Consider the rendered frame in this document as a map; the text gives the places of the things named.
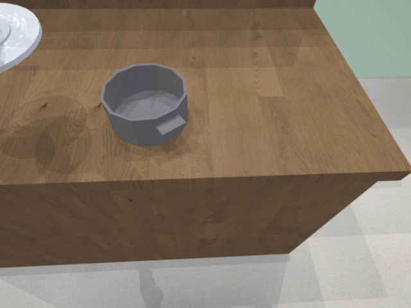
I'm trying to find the lid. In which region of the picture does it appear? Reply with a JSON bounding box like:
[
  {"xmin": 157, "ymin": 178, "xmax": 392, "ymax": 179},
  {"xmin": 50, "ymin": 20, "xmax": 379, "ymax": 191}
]
[{"xmin": 0, "ymin": 3, "xmax": 42, "ymax": 73}]

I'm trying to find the table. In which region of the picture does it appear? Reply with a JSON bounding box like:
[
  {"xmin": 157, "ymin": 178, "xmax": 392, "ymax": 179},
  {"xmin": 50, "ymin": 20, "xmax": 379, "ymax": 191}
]
[{"xmin": 0, "ymin": 0, "xmax": 411, "ymax": 268}]

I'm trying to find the pot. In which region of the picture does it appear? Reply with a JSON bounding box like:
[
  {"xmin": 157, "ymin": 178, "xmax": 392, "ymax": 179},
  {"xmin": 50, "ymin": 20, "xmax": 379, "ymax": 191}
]
[{"xmin": 100, "ymin": 64, "xmax": 188, "ymax": 146}]

